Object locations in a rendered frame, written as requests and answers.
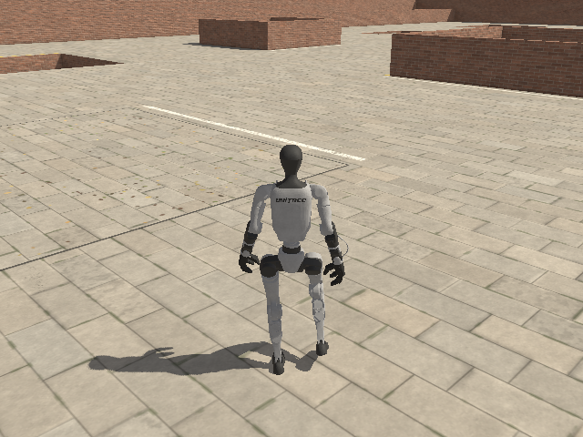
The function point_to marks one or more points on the left robot hand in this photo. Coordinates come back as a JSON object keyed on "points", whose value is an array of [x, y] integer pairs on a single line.
{"points": [[250, 260]]}

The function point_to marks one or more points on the robot left forearm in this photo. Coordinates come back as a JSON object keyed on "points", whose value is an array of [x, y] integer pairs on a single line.
{"points": [[248, 242]]}

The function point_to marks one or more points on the left robot thigh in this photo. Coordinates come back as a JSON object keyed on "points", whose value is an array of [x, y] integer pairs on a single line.
{"points": [[269, 268]]}

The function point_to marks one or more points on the robot right forearm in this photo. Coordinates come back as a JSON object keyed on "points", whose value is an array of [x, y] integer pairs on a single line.
{"points": [[334, 247]]}

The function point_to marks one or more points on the robot left upper arm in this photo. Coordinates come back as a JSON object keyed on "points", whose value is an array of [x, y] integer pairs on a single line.
{"points": [[262, 193]]}

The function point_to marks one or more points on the right robot hand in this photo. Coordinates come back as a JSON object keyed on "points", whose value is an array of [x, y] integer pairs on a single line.
{"points": [[339, 270]]}

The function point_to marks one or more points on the robot right upper arm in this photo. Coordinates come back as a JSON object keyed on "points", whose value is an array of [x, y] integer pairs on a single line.
{"points": [[319, 192]]}

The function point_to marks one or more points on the right robot thigh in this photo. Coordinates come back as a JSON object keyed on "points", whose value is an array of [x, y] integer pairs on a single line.
{"points": [[312, 264]]}

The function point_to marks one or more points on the robot thigh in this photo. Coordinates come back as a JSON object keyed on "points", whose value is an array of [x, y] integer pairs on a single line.
{"points": [[312, 264], [269, 268]]}

